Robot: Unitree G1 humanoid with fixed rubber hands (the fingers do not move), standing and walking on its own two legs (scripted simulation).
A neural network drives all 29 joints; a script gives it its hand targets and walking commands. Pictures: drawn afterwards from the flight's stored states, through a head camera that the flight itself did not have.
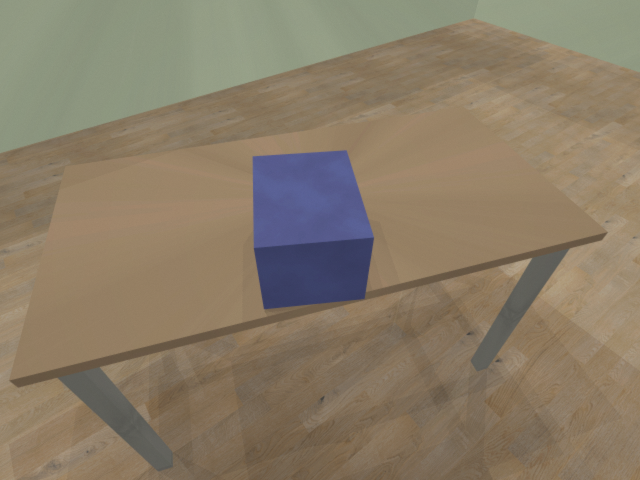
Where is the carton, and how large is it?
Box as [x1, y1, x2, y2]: [253, 150, 373, 308]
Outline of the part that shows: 346,150 253,156 254,251 264,308 364,298 373,236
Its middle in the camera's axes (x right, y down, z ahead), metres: -0.02 -0.02 +0.71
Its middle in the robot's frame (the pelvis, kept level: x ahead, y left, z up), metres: +0.56 +0.00 -0.02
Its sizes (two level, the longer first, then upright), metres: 0.234 0.178 0.157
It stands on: a table, 0.67 m high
